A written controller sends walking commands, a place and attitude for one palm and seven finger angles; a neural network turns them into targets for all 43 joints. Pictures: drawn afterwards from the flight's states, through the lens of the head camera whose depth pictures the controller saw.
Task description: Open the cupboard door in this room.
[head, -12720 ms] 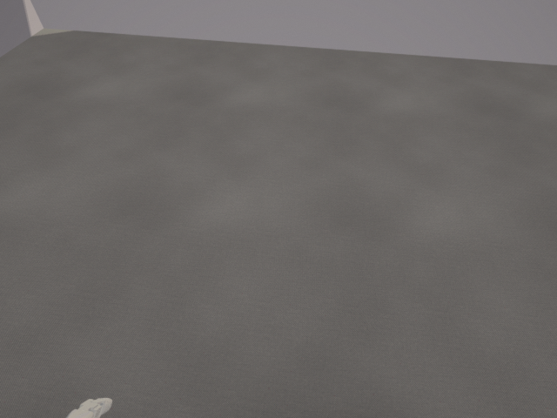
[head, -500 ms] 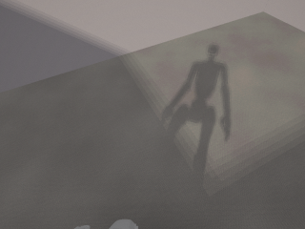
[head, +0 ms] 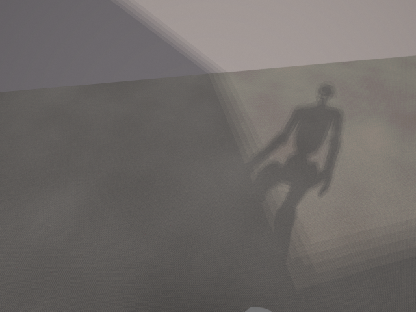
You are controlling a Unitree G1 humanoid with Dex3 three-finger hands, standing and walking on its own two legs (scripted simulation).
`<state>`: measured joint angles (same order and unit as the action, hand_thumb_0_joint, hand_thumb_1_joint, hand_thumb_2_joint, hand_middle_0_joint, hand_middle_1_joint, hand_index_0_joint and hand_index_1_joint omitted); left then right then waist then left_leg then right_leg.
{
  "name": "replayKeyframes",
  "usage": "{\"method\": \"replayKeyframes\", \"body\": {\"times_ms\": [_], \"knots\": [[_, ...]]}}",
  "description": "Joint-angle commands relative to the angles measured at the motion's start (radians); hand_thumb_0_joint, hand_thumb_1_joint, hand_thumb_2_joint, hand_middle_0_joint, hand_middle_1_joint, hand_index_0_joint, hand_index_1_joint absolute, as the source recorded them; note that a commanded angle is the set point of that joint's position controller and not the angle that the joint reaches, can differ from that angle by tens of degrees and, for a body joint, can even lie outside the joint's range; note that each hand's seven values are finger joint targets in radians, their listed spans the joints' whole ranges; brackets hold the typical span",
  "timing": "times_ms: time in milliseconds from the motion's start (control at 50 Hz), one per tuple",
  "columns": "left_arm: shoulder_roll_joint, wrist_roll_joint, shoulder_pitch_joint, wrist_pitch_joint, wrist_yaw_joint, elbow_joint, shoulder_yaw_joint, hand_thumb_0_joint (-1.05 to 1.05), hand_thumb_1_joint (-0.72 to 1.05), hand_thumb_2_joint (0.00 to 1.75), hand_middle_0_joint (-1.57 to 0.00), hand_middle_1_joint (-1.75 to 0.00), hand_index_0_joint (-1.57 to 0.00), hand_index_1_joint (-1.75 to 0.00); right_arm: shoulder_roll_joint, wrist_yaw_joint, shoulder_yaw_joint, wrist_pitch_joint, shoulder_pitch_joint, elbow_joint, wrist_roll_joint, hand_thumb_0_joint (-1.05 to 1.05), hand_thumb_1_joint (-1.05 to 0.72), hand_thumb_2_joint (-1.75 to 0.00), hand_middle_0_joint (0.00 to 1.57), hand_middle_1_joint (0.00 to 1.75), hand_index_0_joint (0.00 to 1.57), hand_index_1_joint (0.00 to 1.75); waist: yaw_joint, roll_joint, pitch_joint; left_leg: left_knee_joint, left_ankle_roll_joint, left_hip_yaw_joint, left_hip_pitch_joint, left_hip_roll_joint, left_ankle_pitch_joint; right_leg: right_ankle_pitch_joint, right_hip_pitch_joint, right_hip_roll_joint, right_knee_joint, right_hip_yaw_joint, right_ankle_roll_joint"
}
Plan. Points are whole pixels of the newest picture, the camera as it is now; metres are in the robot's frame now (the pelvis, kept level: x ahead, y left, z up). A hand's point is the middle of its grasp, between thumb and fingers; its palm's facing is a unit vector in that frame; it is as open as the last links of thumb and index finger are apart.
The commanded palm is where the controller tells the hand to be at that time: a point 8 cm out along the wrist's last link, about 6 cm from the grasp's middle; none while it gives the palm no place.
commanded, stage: turn or walk to find it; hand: left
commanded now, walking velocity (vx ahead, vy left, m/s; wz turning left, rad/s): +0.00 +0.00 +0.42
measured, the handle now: out of the picture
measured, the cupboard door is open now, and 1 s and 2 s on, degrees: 0 0 0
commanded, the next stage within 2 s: none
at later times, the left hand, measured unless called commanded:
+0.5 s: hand out of the picture -0.01 +0.14 -0.16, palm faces +0.25 -0.93 -0.26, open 7.3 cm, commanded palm none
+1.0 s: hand out of the picture -0.07 +0.21 -0.17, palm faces +0.46 -0.86 -0.24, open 7.4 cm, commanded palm none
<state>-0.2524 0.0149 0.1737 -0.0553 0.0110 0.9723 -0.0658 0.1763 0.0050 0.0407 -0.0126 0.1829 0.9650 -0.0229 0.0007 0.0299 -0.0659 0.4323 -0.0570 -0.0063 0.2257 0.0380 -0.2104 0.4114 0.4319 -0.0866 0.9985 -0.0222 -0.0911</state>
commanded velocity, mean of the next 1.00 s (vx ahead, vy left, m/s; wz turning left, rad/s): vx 0.00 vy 0.00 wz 0.42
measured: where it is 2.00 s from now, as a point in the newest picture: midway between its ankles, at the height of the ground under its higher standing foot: outside the picture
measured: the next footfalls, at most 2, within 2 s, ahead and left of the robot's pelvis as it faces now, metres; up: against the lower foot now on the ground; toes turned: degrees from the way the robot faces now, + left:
right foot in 0.20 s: +0.03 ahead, -0.15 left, +0.00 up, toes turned +2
left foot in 0.68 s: -0.05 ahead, +0.09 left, +0.00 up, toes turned +23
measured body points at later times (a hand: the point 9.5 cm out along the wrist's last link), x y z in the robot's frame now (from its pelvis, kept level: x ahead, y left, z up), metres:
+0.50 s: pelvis -0.02 -0.06 +0.00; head +0.02 -0.08 +0.45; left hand -0.02 +0.19 -0.14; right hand +0.07 -0.31 -0.16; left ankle -0.09 +0.10 -0.67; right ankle -0.01 -0.15 -0.74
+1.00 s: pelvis -0.05 -0.02 +0.00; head -0.03 +0.01 +0.45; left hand -0.10 +0.25 -0.15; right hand +0.13 -0.20 -0.14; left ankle -0.09 +0.07 -0.74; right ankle +0.00 -0.16 -0.68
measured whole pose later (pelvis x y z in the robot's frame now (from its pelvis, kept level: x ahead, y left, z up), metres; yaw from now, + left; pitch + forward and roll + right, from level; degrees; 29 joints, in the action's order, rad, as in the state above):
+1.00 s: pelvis -0.05 -0.02 +0.00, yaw +25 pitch -1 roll -1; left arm -0.25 0.01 0.16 -0.05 0.01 0.96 -0.06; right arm 0.18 0.00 0.04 -0.02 0.15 0.96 -0.02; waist 0.01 0.02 -0.07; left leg 0.45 -0.04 -0.03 0.21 0.04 -0.23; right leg 0.43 0.42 -0.09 0.97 -0.02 -0.09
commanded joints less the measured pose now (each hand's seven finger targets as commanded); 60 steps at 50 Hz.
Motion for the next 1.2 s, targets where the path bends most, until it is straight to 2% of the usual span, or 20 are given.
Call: {"method": "replayKeyframes", "body": {"times_ms": [0,140,160,180,200,260,300,520,580,620,640,660,680,800,960,1080,1120,1140,1160,1180], "knots": [[-0.05,-0.002,-0.037,0.021,0.009,-0.097,-0.004,0.0,0.9,0.9,-0.2,-0.3,-0.2,-0.3,0.223,0.013,0.058,0.003,0.061,-0.047,-0.002,0.0,-0.9,-0.9,0.2,0.3,0.2,0.3,-0.036,-0.166,0.091,-0.101,-0.131,-0.295,-0.13,-0.279,0.355,0.035,0.053,0.008,-0.086,0.007,0.002],[-0.057,-0.009,0.077,0.044,0.017,-0.081,-0.007,0.0,0.9,0.9,-0.2,-0.3,-0.2,-0.3,0.211,0.005,0.065,-0.008,0.017,-0.07,0.003,0.0,-0.9,-0.9,0.2,0.3,0.2,0.3,0.021,-0.145,0.128,0.003,-0.062,-0.316,0.075,-0.187,0.263,-0.182,-0.297,0.047,-0.554,-0.025,0.033],[-0.1,-0.003,0.112,0.055,0.021,-0.077,-0.014,0.0,0.9,0.9,-0.2,-0.3,-0.2,-0.3,0.179,-0.001,0.063,-0.007,0.019,-0.074,0.011,0.0,-0.9,-0.9,0.2,0.3,0.2,0.3,0.036,-0.052,0.139,0.084,-0.013,-0.268,0.164,-0.132,0.139,-0.221,-0.404,-0.034,-0.664,0.047,0.052],[-0.179,0.012,0.123,0.064,0.028,-0.079,-0.029,0.0,0.9,0.9,-0.2,-0.3,-0.2,-0.3,0.114,-0.006,0.053,-0.004,0.035,-0.095,0.017,0.0,-0.9,-0.9,0.2,0.3,0.2,0.3,0.034,0.201,0.134,0.274,0.061,-0.102,0.331,0.008,-0.156,-0.236,-0.471,-0.274,-0.721,0.287,0.139],[-0.202,0.007,0.103,0.06,0.025,-0.099,-0.03,0.0,0.9,0.9,-0.2,-0.3,-0.2,-0.3,0.141,-0.003,0.062,-0.018,0.006,-0.107,0.006,0.0,-0.9,-0.9,0.2,0.3,0.2,0.3,0.046,0.242,0.095,0.484,0.076,-0.073,0.333,0.025,-0.358,-0.248,-0.324,-0.398,-0.756,0.359,0.236],[-0.113,0.001,-0.034,0.059,0.026,-0.129,-0.016,0.0,0.9,0.9,-0.2,-0.3,-0.2,-0.3,0.146,-0.016,0.071,-0.043,0.045,-0.051,-0.002,0.0,-0.9,-0.9,0.2,0.3,0.2,0.3,-0.035,0.078,-0.001,0.765,0.08,-0.092,0.332,-0.034,-0.216,-0.216,-0.175,-0.262,-0.741,0.171,0.207],[-0.082,0.002,-0.019,0.071,0.023,-0.128,-0.005,0.0,0.9,0.9,-0.2,-0.3,-0.2,-0.3,0.133,-0.02,0.062,-0.044,0.073,-0.032,-0.003,0.0,-0.9,-0.9,0.2,0.3,0.2,0.3,-0.033,0.112,0.017,0.787,0.103,-0.061,0.327,-0.044,-0.144,-0.377,-0.226,-0.203,-0.705,0.061,0.182],[-0.154,0.018,0.163,0.063,0.021,-0.04,-0.025,0.0,0.9,0.9,-0.2,-0.3,-0.2,-0.3,0.11,-0.014,0.028,-0.031,-0.084,-0.058,0.014,0.0,-0.9,-0.9,0.2,0.3,0.2,0.3,0.059,0.174,0.083,0.392,0.115,0.051,0.215,-0.056,-0.271,-0.727,-0.406,-0.261,-0.598,-0.005,0.234],[-0.168,0.018,0.141,0.058,0.022,-0.03,-0.032,0.0,0.9,0.9,-0.2,-0.3,-0.2,-0.3,0.113,-0.011,0.023,-0.02,-0.051,-0.055,0.017,0.0,-0.9,-0.9,0.2,0.3,0.2,0.3,0.038,0.19,0.113,0.216,0.1,0.084,0.127,-0.051,-0.22,-0.724,-0.405,-0.268,-0.544,-0.029,0.214],[-0.166,0.005,0.112,0.051,0.019,-0.029,-0.031,0.0,0.9,0.9,-0.2,-0.3,-0.2,-0.3,0.138,-0.012,0.026,-0.009,0.005,-0.04,0.014,0.0,-0.9,-0.9,0.2,0.3,0.2,0.3,-0.006,0.128,0.132,-0.007,0.083,0.093,-0.049,-0.059,-0.011,-0.607,-0.307,-0.238,-0.454,-0.093,0.144],[-0.131,-0.003,0.124,0.044,0.015,-0.042,-0.026,0.0,0.9,0.9,-0.2,-0.3,-0.2,-0.3,0.205,-0.012,0.04,0.002,0.031,-0.04,0.008,0.0,-0.9,-0.9,0.2,0.3,0.2,0.3,-0.021,-0.026,0.168,-0.071,0.038,-0.043,-0.218,-0.175,0.186,-0.41,-0.143,-0.177,-0.316,-0.142,0.085],[-0.072,-0.005,0.105,0.04,0.009,-0.074,-0.008,0.0,0.9,0.9,-0.2,-0.3,-0.2,-0.3,0.296,-0.011,0.059,0.002,0.064,-0.042,0.004,0.0,-0.9,-0.9,0.2,0.3,0.2,0.3,-0.041,-0.298,0.148,-0.076,-0.064,-0.303,-0.309,-0.399,0.521,0.128,0.087,-0.057,-0.134,-0.167,0.023],[-0.068,0.004,0.041,0.025,0.017,-0.09,0.002,0.0,0.9,0.9,-0.2,-0.3,-0.2,-0.3,0.311,0.001,0.065,-0.004,0.104,-0.022,0.004,0.0,-0.9,-0.9,0.2,0.3,0.2,0.3,-0.073,-0.282,0.13,-0.092,-0.13,-0.32,-0.223,-0.444,0.572,0.238,0.089,-0.041,-0.007,-0.078,0.021],[-0.077,0.001,0.053,0.023,0.003,-0.042,-0.009,0.0,0.9,0.9,-0.2,-0.3,-0.2,-0.3,0.227,0.017,0.041,0.009,-0.026,-0.053,0.006,0.0,-0.9,-0.9,0.2,0.3,0.2,0.3,-0.005,-0.156,0.085,-0.08,-0.105,-0.161,-0.154,-0.28,0.536,0.013,0.088,-0.026,0.094,-0.009,0.007],[-0.063,-0.001,-0.032,0.022,0.007,-0.097,-0.005,0.0,0.9,0.9,-0.2,-0.3,-0.2,-0.3,0.23,0.011,0.055,0.001,0.028,-0.056,0.0,0.0,-0.9,-0.9,0.2,0.3,0.2,0.3,-0.033,-0.179,0.073,-0.09,-0.127,-0.273,-0.126,-0.27,0.407,0.031,0.05,0.006,-0.069,-0.001,0.002],[-0.052,-0.01,0.041,0.04,0.012,-0.096,-0.003,0.0,0.9,0.9,-0.2,-0.3,-0.2,-0.3,0.228,0.007,0.065,-0.008,0.002,-0.071,-0.002,0.0,-0.9,-0.9,0.2,0.3,0.2,0.3,0.006,-0.181,0.111,-0.011,-0.096,-0.315,-0.017,-0.227,0.411,-0.077,-0.182,0.055,-0.411,-0.03,0.024],[-0.1,-0.003,0.108,0.057,0.019,-0.08,-0.012,0.0,0.9,0.9,-0.2,-0.3,-0.2,-0.3,0.185,0.001,0.062,-0.007,0.009,-0.076,0.01,0.0,-0.9,-0.9,0.2,0.3,0.2,0.3,0.036,-0.064,0.135,0.098,-0.015,-0.264,0.138,-0.142,0.183,-0.246,-0.399,-0.026,-0.647,0.026,0.042],[-0.179,0.012,0.128,0.067,0.027,-0.079,-0.029,0.0,0.9,0.9,-0.2,-0.3,-0.2,-0.3,0.119,-0.006,0.051,-0.004,0.028,-0.094,0.017,0.0,-0.9,-0.9,0.2,0.3,0.2,0.3,0.039,0.185,0.146,0.285,0.059,-0.103,0.307,-0.004,-0.129,-0.318,-0.493,-0.267,-0.697,0.26,0.125],[-0.204,0.008,0.121,0.064,0.025,-0.095,-0.032,0.0,0.9,0.9,-0.2,-0.3,-0.2,-0.3,0.138,-0.002,0.06,-0.018,0.013,-0.105,0.007,0.0,-0.9,-0.9,0.2,0.3,0.2,0.3,0.047,0.231,0.11,0.493,0.078,-0.072,0.312,0.022,-0.37,-0.366,-0.355,-0.405,-0.73,0.338,0.223],[-0.182,0.002,0.072,0.063,0.028,-0.109,-0.037,0.0,0.9,0.9,-0.2,-0.3,-0.2,-0.3,0.159,-0.002,0.068,-0.037,0.007,-0.089,0.0,0.0,-0.9,-0.9,0.2,0.3,0.2,0.3,0.037,0.222,0.07,0.644,0.071,-0.112,0.303,-0.011,-0.351,-0.242,-0.241,-0.38,-0.761,0.323,0.248]]}}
